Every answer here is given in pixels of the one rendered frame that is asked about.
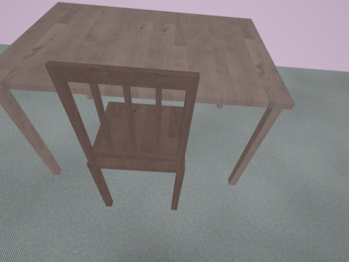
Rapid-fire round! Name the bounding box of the chair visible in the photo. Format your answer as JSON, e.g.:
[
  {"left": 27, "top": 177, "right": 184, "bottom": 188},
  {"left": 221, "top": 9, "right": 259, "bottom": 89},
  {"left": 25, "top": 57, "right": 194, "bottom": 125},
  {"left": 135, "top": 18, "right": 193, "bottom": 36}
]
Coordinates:
[{"left": 45, "top": 61, "right": 200, "bottom": 210}]

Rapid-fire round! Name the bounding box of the table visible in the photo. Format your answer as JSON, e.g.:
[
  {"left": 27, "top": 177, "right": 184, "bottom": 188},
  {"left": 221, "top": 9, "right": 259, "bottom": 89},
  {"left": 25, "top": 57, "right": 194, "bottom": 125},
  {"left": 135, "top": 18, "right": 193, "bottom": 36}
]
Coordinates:
[{"left": 0, "top": 2, "right": 295, "bottom": 185}]

